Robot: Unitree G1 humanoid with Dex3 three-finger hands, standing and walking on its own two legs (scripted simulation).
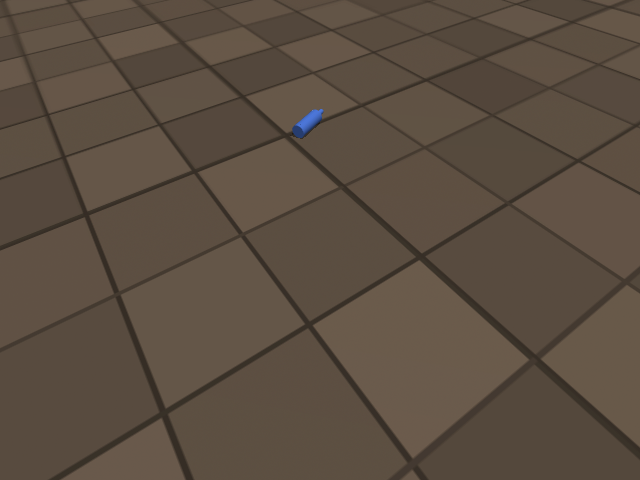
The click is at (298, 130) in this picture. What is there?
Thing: lying bottle
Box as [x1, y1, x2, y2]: [292, 109, 323, 137]
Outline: 323,111 321,109 318,111 314,109 293,126 292,130 294,134 298,137 304,135 321,119 321,114
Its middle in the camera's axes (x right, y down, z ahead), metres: -0.06 -0.71 +2.23
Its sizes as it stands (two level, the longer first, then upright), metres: 0.250 0.078 0.078
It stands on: the floor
